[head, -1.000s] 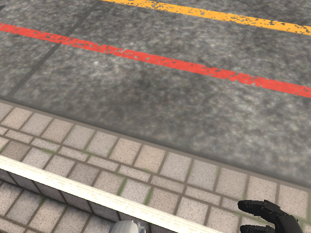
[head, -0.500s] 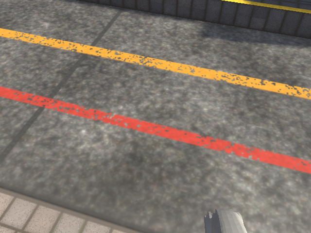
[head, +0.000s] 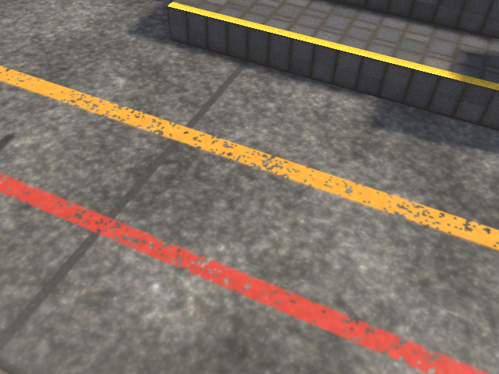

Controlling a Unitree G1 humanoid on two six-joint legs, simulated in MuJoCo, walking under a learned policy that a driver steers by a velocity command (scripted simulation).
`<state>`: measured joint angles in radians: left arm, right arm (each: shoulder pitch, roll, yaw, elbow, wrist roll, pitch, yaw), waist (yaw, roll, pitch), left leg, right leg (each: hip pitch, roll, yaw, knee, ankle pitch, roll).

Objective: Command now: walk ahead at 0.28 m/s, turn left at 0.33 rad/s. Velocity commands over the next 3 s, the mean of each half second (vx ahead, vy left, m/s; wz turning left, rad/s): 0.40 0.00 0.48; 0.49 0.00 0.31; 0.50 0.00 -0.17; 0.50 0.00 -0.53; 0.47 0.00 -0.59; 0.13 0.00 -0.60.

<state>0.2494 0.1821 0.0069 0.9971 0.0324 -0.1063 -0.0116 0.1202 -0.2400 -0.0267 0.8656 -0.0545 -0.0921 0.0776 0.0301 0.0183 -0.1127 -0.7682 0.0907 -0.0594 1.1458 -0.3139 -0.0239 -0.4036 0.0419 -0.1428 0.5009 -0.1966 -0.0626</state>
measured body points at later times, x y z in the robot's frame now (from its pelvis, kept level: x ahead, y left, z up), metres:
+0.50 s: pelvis +0.18 +0.08 +0.02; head +0.18 +0.10 +0.47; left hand +0.35 +0.33 -0.08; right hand +0.19 -0.14 -0.12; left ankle +0.08 +0.14 -0.73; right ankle +0.35 -0.04 -0.67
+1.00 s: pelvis +0.43 +0.13 +0.01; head +0.45 +0.15 +0.46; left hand +0.28 +0.35 -0.13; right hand +0.72 +0.00 -0.08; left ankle +0.51 +0.33 -0.68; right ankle +0.42 +0.00 -0.73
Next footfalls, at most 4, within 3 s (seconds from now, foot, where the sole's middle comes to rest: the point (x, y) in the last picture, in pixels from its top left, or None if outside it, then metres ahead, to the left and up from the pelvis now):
0.20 left None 0.12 0.15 -0.77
0.66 right None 0.46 0.01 -0.77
1.12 left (127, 350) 0.59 0.36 -0.77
1.70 right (193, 245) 0.95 0.22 -0.77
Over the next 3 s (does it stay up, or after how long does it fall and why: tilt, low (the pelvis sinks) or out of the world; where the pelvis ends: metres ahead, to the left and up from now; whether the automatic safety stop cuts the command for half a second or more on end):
stays up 1.32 0.22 0.00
